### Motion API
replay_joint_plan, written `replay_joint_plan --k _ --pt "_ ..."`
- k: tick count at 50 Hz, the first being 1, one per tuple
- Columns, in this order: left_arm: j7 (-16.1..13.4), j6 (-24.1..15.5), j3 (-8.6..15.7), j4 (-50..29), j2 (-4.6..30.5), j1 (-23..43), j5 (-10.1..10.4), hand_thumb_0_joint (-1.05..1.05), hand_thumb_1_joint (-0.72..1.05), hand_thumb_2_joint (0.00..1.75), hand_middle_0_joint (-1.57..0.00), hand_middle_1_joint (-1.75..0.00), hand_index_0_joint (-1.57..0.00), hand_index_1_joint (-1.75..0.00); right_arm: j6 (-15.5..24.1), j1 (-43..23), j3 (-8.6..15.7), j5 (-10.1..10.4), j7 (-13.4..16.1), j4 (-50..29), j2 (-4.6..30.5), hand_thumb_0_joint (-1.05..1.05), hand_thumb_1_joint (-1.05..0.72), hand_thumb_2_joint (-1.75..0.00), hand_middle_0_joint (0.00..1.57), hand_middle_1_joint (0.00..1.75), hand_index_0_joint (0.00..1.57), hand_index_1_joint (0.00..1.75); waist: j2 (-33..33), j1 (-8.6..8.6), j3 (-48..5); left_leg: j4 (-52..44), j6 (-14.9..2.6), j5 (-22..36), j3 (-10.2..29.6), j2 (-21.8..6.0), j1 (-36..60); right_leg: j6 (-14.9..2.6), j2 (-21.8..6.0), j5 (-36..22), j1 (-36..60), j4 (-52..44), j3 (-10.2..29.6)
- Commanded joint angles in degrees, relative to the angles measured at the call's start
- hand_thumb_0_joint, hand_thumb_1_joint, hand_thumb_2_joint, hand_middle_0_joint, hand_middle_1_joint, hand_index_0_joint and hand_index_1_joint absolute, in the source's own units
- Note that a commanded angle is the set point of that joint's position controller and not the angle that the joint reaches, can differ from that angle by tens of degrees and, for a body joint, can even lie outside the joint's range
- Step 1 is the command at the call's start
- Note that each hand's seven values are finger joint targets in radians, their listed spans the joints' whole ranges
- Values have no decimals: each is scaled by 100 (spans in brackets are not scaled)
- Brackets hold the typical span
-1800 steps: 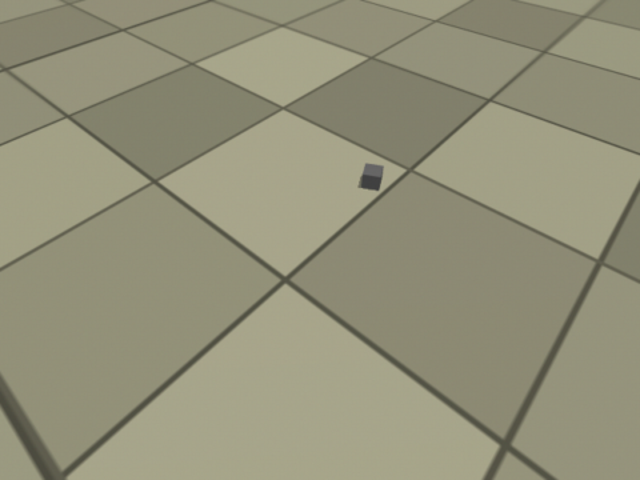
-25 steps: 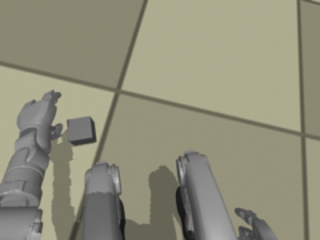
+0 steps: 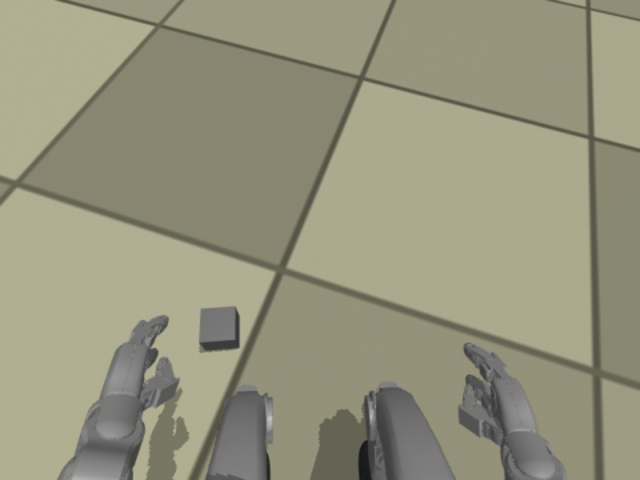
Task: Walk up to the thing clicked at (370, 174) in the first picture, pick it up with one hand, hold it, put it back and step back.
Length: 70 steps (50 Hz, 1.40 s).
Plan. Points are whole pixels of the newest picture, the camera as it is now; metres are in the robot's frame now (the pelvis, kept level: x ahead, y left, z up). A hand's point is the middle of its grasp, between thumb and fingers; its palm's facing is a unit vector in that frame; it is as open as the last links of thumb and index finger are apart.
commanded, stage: home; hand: left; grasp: from above
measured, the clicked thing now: (220, 328) +0.47 +0.23 -0.56
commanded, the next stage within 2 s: none
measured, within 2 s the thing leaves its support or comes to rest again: neither
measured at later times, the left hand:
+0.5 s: hand (120, 408) +0.21 +0.19 +0.07, palm faces +0.09 -0.97 -0.21, open 7.4 cm
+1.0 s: hand (128, 405) +0.21 +0.18 +0.07, palm faces +0.09 -0.98 -0.20, open 7.4 cm
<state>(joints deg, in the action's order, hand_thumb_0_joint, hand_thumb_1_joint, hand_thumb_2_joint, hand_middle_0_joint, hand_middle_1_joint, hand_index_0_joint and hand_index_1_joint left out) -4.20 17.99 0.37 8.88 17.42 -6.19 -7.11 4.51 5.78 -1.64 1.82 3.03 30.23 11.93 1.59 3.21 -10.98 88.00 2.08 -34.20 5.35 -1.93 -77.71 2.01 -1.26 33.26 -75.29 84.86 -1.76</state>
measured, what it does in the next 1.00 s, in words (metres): rises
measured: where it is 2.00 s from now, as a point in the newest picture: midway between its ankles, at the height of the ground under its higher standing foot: outside the picture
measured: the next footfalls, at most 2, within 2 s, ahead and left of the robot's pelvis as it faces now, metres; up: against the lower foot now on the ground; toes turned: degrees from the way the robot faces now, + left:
none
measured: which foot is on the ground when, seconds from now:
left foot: down 0.00-1.00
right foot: down 0.00-1.00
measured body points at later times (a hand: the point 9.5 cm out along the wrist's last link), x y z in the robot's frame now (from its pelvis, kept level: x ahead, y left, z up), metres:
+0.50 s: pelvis +0.05 +0.00 +0.11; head +0.07 +0.01 +0.56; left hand +0.20 +0.24 +0.09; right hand +0.22 -0.24 +0.05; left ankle +0.06 +0.13 -0.56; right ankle +0.06 -0.14 -0.56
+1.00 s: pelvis +0.06 +0.00 +0.12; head +0.07 +0.00 +0.57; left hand +0.21 +0.23 +0.09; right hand +0.22 -0.24 +0.05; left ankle +0.06 +0.13 -0.56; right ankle +0.06 -0.14 -0.56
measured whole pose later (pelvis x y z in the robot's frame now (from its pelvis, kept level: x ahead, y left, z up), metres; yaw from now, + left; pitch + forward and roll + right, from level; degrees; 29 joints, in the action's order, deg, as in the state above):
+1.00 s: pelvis +0.06 +0.00 +0.12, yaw +2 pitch +10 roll -3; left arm -1.0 26.2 2.1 -7.5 12.6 -28.5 2.8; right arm 13.6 16.6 -2.1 0.1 10.1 31.3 12.2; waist 2.3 2.0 -9.3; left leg 57.7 1.9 -28.2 4.2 -2.6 -39.5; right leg 1.7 -1.2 27.0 -36.8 54.0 -2.6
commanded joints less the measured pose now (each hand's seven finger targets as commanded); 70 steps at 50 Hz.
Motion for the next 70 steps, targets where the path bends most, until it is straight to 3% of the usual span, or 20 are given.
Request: replay_joint_plan --k 1,9,13,19,24,38,39,47,56,63,70 --pt "-200 80 467 -1433 561 82 408 0 90 90 -20 -30 -20 -30 363 347 288 28 310 -676 779 0 -90 -90 20 30 20 30 395 149 -1829 -2075 -276 649 -105 117 2423 -274 152 -798 1995 -1978 8" --pt "-129 502 600 -2147 206 -1107 998 0 90 90 -20 -30 -20 -30 680 699 178 -9 673 -828 682 0 -90 -90 20 30 20 30 399 27 -1156 -3139 -213 1439 -138 106 3516 -225 207 -1467 3224 -3019 -139" --pt "-53 642 565 -2529 54 -1763 1118 0 90 90 -20 -30 -20 -30 824 775 162 -20 775 -963 623 0 -90 -90 20 30 20 30 379 -46 -786 -3536 -208 1623 -236 150 3852 -217 231 -1600 3658 -3484 -191" --pt "115 677 499 -2795 17 -2115 1086 0 90 90 -20 -30 -20 -30 998 775 212 -78 834 -1018 649 0 -90 -90 20 30 20 30 152 -14 -240 -3873 -255 1487 -307 182 4043 -182 268 -1428 3857 -3919 -281" --pt "236 665 485 -2817 40 -2161 1041 0 90 90 -20 -30 -20 -30 1126 744 274 -109 827 -1002 719 0 -90 -90 20 30 20 30 66 1 -127 -3968 -255 1591 -336 191 4209 -166 263 -1473 3934 -3981 -313" --pt "255 563 545 -2731 134 -2084 944 0 90 90 -20 -30 -20 -30 1262 624 280 -159 796 -847 746 0 -90 -90 20 30 20 30 126 -105 -254 -3947 -247 1885 -337 221 4394 -151 223 -1804 4145 -3972 -265" --pt "262 565 459 -2729 74 -2073 949 0 90 90 -20 -30 -20 -30 1266 635 274 -160 793 -859 736 0 -90 -90 20 30 20 30 104 -71 -238 -3935 -254 1859 -336 234 4370 -149 217 -1808 4134 -3979 -248" --pt "244 553 482 -2769 105 -2051 962 0 90 90 -20 -30 -20 -30 1259 627 281 -160 808 -837 732 0 -90 -90 20 30 20 30 47 -78 -370 -3881 -265 2050 -341 221 4410 -142 208 -1997 4212 -3960 -239" --pt "261 570 478 -2688 105 -2088 966 0 90 90 -20 -30 -20 -30 1255 664 306 -161 808 -790 761 0 -90 -90 20 30 20 30 113 -80 -297 -3940 -240 2034 -336 183 4436 -160 232 -1923 4173 -3930 -256" --pt "268 611 505 -2677 109 -2044 962 0 90 90 -20 -30 -20 -30 1269 621 299 -142 811 -824 759 0 -90 -90 20 30 20 30 116 -111 -84 -4023 -250 1543 -355 196 4275 -159 222 -1478 4056 -4024 -250" --pt "283 600 494 -2741 101 -2047 978 0 90 90 -20 -30 -20 -30 1297 621 295 -148 818 -813 740 0 -90 -90 20 30 20 30 183 -105 -124 -4039 -236 1437 -327 176 4288 -157 235 -1362 4012 -3994 -268"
